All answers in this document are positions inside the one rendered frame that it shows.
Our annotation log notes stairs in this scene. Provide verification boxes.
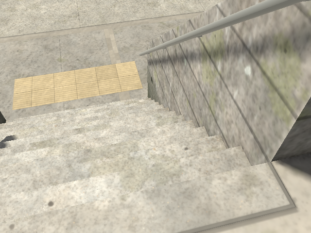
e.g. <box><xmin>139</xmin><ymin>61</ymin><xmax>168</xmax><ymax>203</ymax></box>
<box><xmin>0</xmin><ymin>96</ymin><xmax>251</xmax><ymax>222</ymax></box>

